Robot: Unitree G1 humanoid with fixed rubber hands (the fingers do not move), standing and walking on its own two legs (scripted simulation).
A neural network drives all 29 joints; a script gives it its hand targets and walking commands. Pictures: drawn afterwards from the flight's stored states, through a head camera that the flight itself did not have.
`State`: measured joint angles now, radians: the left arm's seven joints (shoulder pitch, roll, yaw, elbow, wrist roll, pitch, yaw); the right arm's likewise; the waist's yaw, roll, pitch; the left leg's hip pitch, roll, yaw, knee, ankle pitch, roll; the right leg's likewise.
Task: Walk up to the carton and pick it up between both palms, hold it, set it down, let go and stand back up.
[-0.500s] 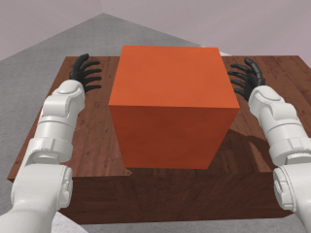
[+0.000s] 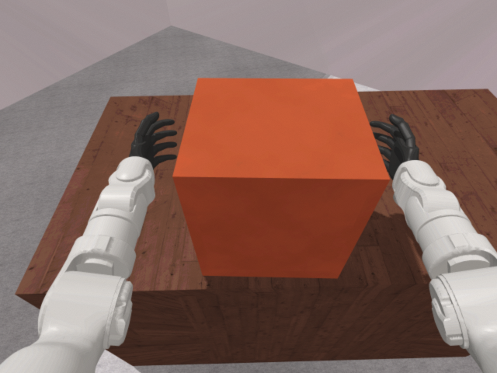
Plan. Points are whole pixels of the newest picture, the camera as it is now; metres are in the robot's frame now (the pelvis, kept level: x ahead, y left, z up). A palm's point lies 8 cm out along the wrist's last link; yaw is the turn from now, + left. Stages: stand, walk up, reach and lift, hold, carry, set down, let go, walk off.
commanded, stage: reach and lift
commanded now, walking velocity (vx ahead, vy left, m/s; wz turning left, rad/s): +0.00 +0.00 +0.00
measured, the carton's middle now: (272, 184) +0.42 +0.00 +0.07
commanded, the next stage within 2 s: none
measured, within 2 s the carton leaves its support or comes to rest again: leaves its support in 1.98 s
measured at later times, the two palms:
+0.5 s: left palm (158, 159) +0.43 +0.19 +0.13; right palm (378, 160) +0.43 -0.17 +0.12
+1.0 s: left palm (165, 154) +0.43 +0.18 +0.13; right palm (378, 158) +0.43 -0.17 +0.13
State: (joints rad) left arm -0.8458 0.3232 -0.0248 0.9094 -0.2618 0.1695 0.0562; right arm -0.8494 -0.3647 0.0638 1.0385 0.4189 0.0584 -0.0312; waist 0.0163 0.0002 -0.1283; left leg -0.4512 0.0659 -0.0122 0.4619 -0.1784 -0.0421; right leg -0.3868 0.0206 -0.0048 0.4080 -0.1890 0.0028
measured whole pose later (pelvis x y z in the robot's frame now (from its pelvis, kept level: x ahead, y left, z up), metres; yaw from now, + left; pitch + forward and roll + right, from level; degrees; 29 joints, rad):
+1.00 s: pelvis +0.00 +0.00 +0.00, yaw -1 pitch +8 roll -1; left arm -0.87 0.18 0.10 0.87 -0.14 0.18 0.13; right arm -0.89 -0.24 0.02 1.01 0.34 0.09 -0.14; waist 0.03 0.00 -0.10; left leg -0.41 0.07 0.01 0.44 -0.17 -0.04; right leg -0.36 0.02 0.02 0.39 -0.17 0.01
